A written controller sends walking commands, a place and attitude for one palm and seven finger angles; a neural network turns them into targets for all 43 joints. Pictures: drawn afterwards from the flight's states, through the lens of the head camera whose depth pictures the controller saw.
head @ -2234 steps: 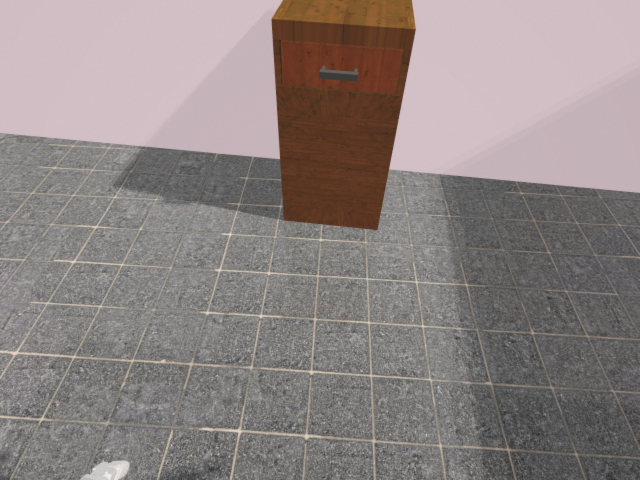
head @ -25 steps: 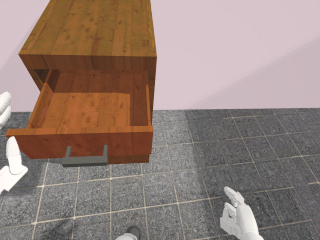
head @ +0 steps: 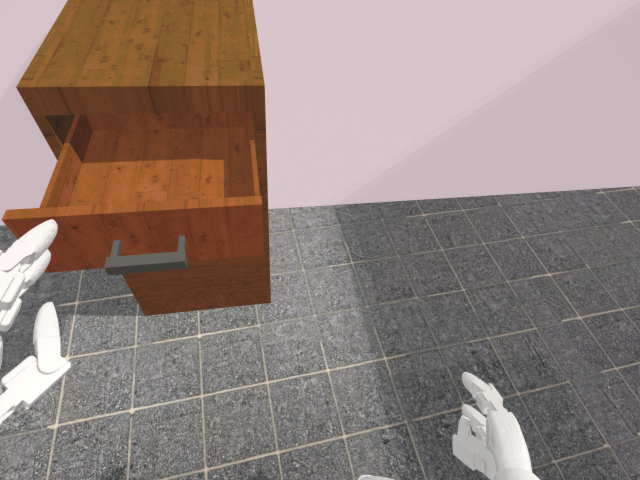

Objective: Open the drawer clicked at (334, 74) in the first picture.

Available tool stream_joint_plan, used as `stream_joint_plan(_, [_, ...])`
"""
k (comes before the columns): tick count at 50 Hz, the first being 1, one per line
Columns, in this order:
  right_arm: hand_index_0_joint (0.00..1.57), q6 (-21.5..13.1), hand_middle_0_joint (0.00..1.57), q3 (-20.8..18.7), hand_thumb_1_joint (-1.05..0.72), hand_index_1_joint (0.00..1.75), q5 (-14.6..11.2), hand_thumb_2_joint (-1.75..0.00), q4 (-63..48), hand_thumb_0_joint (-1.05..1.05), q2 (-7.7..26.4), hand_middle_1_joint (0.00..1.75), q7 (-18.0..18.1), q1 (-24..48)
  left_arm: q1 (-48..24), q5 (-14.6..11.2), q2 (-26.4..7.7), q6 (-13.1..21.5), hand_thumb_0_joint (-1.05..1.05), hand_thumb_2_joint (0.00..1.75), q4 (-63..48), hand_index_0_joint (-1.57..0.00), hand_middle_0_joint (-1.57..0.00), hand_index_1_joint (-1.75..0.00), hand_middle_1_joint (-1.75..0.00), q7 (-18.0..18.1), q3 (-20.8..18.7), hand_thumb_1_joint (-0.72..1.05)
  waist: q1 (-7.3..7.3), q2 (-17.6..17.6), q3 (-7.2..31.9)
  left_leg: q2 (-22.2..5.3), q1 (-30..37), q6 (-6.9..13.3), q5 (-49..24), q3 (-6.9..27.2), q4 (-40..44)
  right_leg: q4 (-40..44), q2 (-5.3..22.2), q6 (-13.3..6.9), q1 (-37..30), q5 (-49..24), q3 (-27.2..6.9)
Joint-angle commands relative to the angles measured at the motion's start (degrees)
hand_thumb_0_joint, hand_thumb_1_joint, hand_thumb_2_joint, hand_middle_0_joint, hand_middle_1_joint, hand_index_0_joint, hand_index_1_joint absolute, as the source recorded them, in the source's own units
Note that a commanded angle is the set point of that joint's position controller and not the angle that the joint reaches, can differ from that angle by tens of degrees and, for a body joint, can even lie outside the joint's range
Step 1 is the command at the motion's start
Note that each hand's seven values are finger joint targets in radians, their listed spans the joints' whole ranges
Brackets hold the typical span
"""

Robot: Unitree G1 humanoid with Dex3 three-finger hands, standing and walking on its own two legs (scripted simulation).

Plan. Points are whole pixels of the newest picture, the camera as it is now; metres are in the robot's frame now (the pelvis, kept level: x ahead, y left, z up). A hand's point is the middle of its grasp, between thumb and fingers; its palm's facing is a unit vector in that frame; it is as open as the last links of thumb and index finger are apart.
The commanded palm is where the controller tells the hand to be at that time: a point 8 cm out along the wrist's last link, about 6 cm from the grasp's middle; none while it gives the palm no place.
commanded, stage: stop stepping back and stand still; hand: left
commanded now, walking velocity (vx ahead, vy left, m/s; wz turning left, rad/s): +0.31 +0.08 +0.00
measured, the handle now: (148, 253) +0.45 +0.29 -0.06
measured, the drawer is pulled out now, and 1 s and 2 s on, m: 0.26 0.26 0.26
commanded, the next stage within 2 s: let the arm hang, fingers relaxed in 0.76 s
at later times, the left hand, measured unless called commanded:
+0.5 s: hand out of the picture +0.09 +0.23 +0.17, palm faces +0.43 -0.76 -0.48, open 7.4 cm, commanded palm +0.04 +0.27 +0.17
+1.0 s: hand out of the picture +0.10 +0.23 -0.02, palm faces +0.23 -0.87 -0.44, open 7.4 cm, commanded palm none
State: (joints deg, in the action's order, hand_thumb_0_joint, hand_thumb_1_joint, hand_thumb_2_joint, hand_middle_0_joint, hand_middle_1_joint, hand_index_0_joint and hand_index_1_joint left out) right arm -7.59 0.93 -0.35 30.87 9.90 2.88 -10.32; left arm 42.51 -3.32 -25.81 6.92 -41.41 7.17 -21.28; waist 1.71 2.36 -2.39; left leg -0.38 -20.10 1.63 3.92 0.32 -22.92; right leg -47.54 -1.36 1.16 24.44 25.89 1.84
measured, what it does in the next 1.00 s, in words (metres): steps on the spot: right foot, then left foot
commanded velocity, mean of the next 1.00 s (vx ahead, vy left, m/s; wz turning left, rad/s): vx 0.11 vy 0.03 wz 0.00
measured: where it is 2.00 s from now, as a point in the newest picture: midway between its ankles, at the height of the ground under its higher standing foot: outside the picture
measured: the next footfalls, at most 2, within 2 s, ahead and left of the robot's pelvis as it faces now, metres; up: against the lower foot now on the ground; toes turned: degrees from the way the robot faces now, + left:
right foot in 0.08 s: +0.00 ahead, -0.12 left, +0.00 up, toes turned +10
left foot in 0.38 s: -0.07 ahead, +0.14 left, +0.00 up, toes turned +7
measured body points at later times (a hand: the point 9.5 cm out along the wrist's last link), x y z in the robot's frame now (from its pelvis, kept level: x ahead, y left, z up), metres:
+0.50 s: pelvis -0.07 -0.02 -0.01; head -0.09 -0.02 +0.44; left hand +0.06 +0.27 +0.19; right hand +0.09 -0.26 -0.08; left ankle -0.11 +0.13 -0.74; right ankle -0.03 -0.10 -0.72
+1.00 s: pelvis -0.07 -0.03 -0.02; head -0.06 -0.05 +0.43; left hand +0.08 +0.28 +0.01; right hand +0.11 -0.26 -0.13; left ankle -0.06 +0.10 -0.74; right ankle -0.03 -0.13 -0.74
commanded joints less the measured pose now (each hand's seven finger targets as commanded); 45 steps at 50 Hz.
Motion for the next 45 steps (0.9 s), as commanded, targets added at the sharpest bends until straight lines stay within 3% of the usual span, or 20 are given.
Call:
stream_joint_plan(1, [0.2,-2.18,0.2,-2.62,-0.9,0.3,0.34,-0.9,-8.04,0.0,8.76,0.3,1.49,5.49,0.9,1.1,-7.31,4.12,0.0,0.9,-9.89,-0.2,-0.2,-0.3,-0.3,3.87,-9.73,0.9,-2.05,-14.91,7.48,-5.96,-15.91,0.62,36.38,3.88,10.77,15.12,-0.82,-1.42,-25.76,0.14,5.62])
stream_joint_plan(2, [0.2,-1.89,0.2,-2.75,-0.9,0.3,0.29,-0.9,-7.35,0.0,8.23,0.3,1.38,5.05,-0.47,1.39,-5.84,4.18,0.0,0.9,-7.59,-0.2,-0.2,-0.3,-0.3,3.58,-7.93,0.9,-1.69,-8.48,5.02,-2.04,-13.59,-1.18,32.52,0.95,2.37,24.43,2.54,-2.7,-21.1,2.56,2.85])
stream_joint_plan(4, [0.2,-0.71,0.2,-3.36,-0.9,0.3,0.59,-0.9,-5.96,0.0,9.08,0.3,1.38,5.95,-7.15,0.89,-8.08,4.37,0.0,0.9,-5.38,-0.2,-0.2,-0.3,-0.3,2.97,-7.86,0.9,-1.63,12.58,-0.23,1.71,-8.72,-2.95,21.91,3.28,-36.27,45.87,26.55,-11.68,6.4,22.18,-31.29])
stream_joint_plan(6, [0.2,-0.71,0.2,-3.35,-0.9,0.3,1.04,-0.9,-2.71,0.0,9.01,0.3,1.12,5.22,-17.31,1.64,-7.53,6.26,0.0,0.9,-3.36,-0.2,-0.2,-0.3,-0.3,1.91,-7.01,0.9,0.14,10.77,2.63,-0.06,-9.5,-3.12,17.36,3.34,-45.8,44.03,24.79,-9.0,7.52,20.2,-23.4])
stream_joint_plan(9, [0.2,-0.3,0.2,-3.13,-0.9,0.3,0.77,-0.9,-2.97,0.0,8.73,0.3,1.62,3.8,-12.35,1.7,-3.77,6.1,0.0,0.9,5.47,-0.2,-0.2,-0.3,-0.3,0.92,-3.38,0.9,0.42,5.45,3.43,-1.83,-7.21,-2.64,10.62,-0.4,-38.59,39.55,17.5,-5.98,5.49,13.85,-10.58])
stream_joint_plan(16, [0.2,-2.87,0.2,-2.87,-0.9,0.3,1.22,-0.9,-3.74,0.0,8.04,0.3,2.79,1.57,-8.77,2.58,-5.37,7.05,0.0,0.9,-2.0,-0.2,-0.2,-0.3,-0.3,2.87,-4.94,0.9,-1.33,6.53,7.5,0.46,5.01,1.26,20.35,-6.53,-1.55,33.85,14.96,-6.08,-8.0,10.71,-9.6])
stream_joint_plan(18, [0.2,-3.05,0.2,-3.16,-0.9,0.3,1.55,-0.9,-4.93,0.0,9.12,0.3,2.84,0.07,-9.49,2.01,-5.46,8.01,0.0,0.9,-6.0,-0.2,-0.2,-0.3,-0.3,3.21,-5.51,0.9,-0.69,-5.78,9.08,-2.59,7.66,2.78,20.12,-0.67,6.32,21.32,9.07,-3.55,-10.61,2.73,-5.55])
stream_joint_plan(19, [0.2,-3.04,0.2,-3.51,-0.9,0.3,1.67,-0.9,-5.77,0.0,10.44,0.3,2.64,0.45,-9.63,1.91,-5.18,8.73,0.0,0.9,-7.47,-0.2,-0.2,-0.3,-0.3,3.37,-5.82,0.9,-0.91,-15.33,8.18,-9.26,9.38,5.24,18.86,9.38,7.26,11.46,4.24,-1.71,-5.79,-2.55,-0.69])
stream_joint_plan(21, [0.2,-3.81,0.2,-3.96,-0.9,0.3,0.6,-0.9,-6.29,0.0,9.54,0.3,1.77,0.28,-9.34,2.1,-6.66,8.68,0.0,0.9,-9.02,-0.2,-0.2,-0.3,-0.3,3.46,-7.32,0.9,-1.22,-14.17,8.7,-16.46,15.35,6.58,2.26,15.46,6.05,0.53,1.4,-0.32,3.99,-1.49,5.19])
stream_joint_plan(24, [0.2,-4.43,0.2,-2.89,-0.9,0.3,0.34,-0.9,-3.84,0.0,8.55,0.3,1.23,0.97,-8.56,2.42,-4.59,7.21,0.0,0.9,-4.84,-0.2,-0.2,-0.3,-0.3,3.32,-6.01,0.9,-0.77,-17.71,0.87,-14.76,3.03,6.64,7.95,8.83,6.02,3.1,2.95,-0.63,-0.35,0.53,3.04])
stream_joint_plan(26, [0.2,-4.19,0.2,-2.88,-0.9,0.3,0.1,-0.9,-3.19,0.0,9.27,0.3,1.14,2.11,-10.24,2.24,-3.53,6.61,0.0,0.9,-1.06,-0.2,-0.2,-0.3,-0.3,3.13,-4.91,0.9,-1.46,-12.44,0.5,-11.59,-1.93,4.04,11.07,2.51,-0.34,15.26,1.45,-0.58,-10.81,-5.99,4.99])
stream_joint_plan(27, [0.2,-3.68,0.2,-3.24,-0.9,0.3,0.34,-0.9,-2.78,0.0,9.66,0.3,1.16,2.41,-10.4,2.58,-4.03,6.47,0.0,0.9,1.66,-0.2,-0.2,-0.3,-0.3,2.96,-4.98,0.9,-1.79,-5.04,0.54,-8.77,-5.18,2.61,12.98,0.96,-7.46,21.9,2.75,-1.64,-15.61,-8.22,0.89])
stream_joint_plan(29, [0.2,-2.3,0.2,-3.87,-0.9,0.3,-0.03,-0.9,-3.96,0.0,9.3,0.3,0.81,3.99,-12.61,2.38,-5.64,5.91,0.0,0.9,2.95,-0.2,-0.2,-0.3,-0.3,2.38,-5.21,0.9,-1.51,14.67,2.94,0.3,-13.45,-0.65,25.86,-2.33,-33.12,35.38,21.13,-10.11,-14.7,-3.09,-30.08])
stream_joint_plan(32, [0.2,-0.98,0.2,-3.5,-0.9,0.3,0.25,-0.9,-2.42,0.0,8.55,0.3,0.01,2.53,-12.18,2.08,-4.15,7.22,0.0,0.9,3.41,-0.2,-0.2,-0.3,-0.3,1.35,-5.13,0.9,-0.52,3.22,2.87,-2.76,-10.53,-1.26,19.11,1.78,-41.43,37.32,19.79,-9.13,-7.19,3.42,-23.64])
stream_joint_plan(35, [0.2,-0.38,0.2,-2.29,-0.9,0.3,0.63,-0.9,-3.62,0.0,6.98,0.3,0.38,3.59,-10.09,1.58,-4.36,7.74,0.0,0.9,0.9,-0.2,-0.2,-0.3,-0.3,1.3,-5.45,0.9,-0.6,6.2,4.14,-2.52,-3.67,-1.4,15.41,-2.21,-30.45,37.26,16.32,-8.83,-4.03,-2.63,-11.39])
stream_joint_plan(39, [0.2,-1.48,0.2,-1.97,-0.9,0.3,1.47,-0.9,-4.57,0.0,6.76,0.3,1.44,2.86,-8.05,1.93,-4.58,7.9,0.0,0.9,-5.53,-0.2,-0.2,-0.3,-0.3,2.99,-5.48,0.9,-1.47,-0.02,7.15,-0.81,7.24,0.05,13.33,-5.18,-7.29,35.37,13.95,-7.59,-6.71,0.85,-8.65])
stream_joint_plan(41, [0.2,-1.95,0.2,-2.25,-0.9,0.3,1.64,-0.9,-4.98,0.0,7.52,0.3,1.78,1.54,-6.58,1.88,-4.01,7.92,0.0,0.9,-6.54,-0.2,-0.2,-0.3,-0.3,3.33,-5.06,0.9,-1.1,-7.21,6.87,-2.67,11.07,0.5,11.24,-1.1,1.5,28.83,10.53,-4.92,-7.58,-2.39,-6.81])
stream_joint_plan(42, [0.2,-2.12,0.2,-2.55,-0.9,0.3,1.75,-0.9,-5.75,0.0,8.71,0.3,1.79,2.27,-7.41,1.68,-4.19,8.17,0.0,0.9,-7.33,-0.2,-0.2,-0.3,-0.3,3.46,-5.21,0.9,-1.87,-11.9,5.58,-7.62,8.79,2.21,13.77,6.3,5.75,23.6,6.98,-2.95,-7.44,-3.78,-5.43])
stream_joint_plan(43, [0.2,-2.67,0.2,-6.3,-0.9,0.3,1.89,-0.9,9.03,0.0,19.06,0.3,-3.97,-0.34,-13.38,6.99,7.0,-1.3,0.0,0.9,43.53,-0.2,-0.2,-0.3,-0.3,-5.42,16.8,0.9,2.34,-15.39,-2.09,-12.2,2.4,5.22,-2.77,12.64,-1.42,8.3,6.41,-1.36,3.67,-14.63,1.88])
stream_joint_plan(45, [0.2,2.14,0.2,-5.71,-0.9,0.3,1.88,-0.9,6.25,0.0,14.86,0.3,-3.14,-1.25,-14.15,6.27,7.86,-7.51,0.0,0.9,43.16,-0.2,-0.2,-0.3,-0.3,-6.45,15.19,0.9,0.94,-11.8,4.41,-15.89,0.87,8.2,-11.94,14.14,-1.06,0.24,3.39,-0.99,0.61,2.69,-2.07])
